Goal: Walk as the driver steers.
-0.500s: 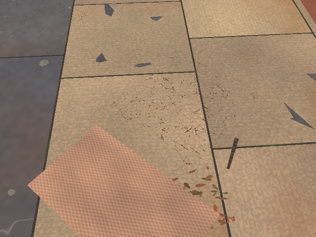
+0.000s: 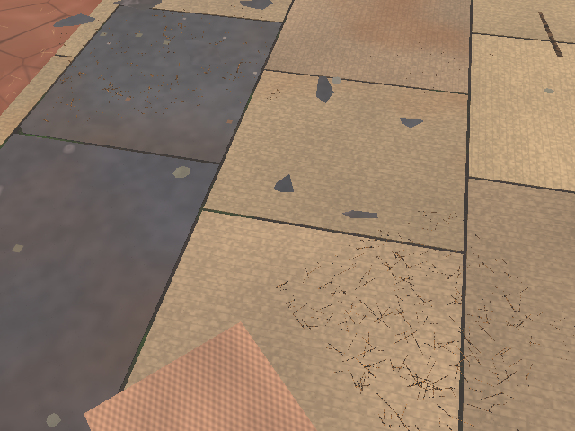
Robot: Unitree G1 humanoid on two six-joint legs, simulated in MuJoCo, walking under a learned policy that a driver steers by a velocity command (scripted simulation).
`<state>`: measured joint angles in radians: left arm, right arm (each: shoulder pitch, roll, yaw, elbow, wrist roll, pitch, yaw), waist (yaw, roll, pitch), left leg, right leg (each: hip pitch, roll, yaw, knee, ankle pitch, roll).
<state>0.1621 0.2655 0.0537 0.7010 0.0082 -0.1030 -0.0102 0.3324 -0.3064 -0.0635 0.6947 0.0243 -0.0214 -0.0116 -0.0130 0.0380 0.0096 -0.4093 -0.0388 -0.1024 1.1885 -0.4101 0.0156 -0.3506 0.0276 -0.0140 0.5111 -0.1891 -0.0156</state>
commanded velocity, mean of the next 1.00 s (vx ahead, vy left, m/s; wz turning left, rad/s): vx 0.50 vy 0.00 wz -0.01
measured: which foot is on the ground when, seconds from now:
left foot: up 0.00-0.34, down 0.36-0.92, up 0.94-1.00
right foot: down 0.00-0.38, up 0.40-0.88, down 0.90-1.00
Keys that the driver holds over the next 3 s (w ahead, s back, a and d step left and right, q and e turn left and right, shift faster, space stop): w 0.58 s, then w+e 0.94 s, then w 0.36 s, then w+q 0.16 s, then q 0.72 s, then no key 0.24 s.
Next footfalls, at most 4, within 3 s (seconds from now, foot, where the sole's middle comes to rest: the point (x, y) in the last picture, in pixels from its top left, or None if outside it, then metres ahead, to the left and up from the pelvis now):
0.36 left None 0.35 0.16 -0.77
0.90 right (329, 360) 0.66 -0.06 -0.77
1.38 left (266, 261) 0.96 0.09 -0.77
1.88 right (389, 223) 1.09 -0.27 -0.77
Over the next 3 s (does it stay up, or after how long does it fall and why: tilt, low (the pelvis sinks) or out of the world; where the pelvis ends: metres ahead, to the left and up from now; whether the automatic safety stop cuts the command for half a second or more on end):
stays up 1.28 -0.26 0.01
